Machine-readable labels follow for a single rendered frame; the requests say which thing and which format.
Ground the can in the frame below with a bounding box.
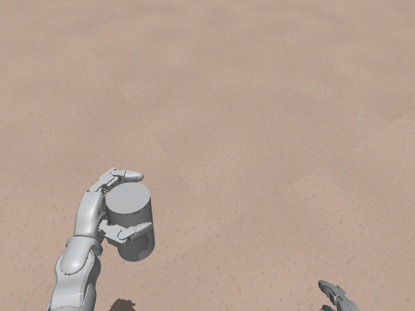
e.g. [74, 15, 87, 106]
[106, 182, 155, 262]

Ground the right robot hand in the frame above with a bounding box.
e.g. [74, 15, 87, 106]
[318, 280, 360, 311]

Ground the left robot arm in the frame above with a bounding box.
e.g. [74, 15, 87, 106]
[45, 235, 103, 311]

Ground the left robot hand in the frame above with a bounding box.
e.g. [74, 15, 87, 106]
[73, 167, 154, 251]

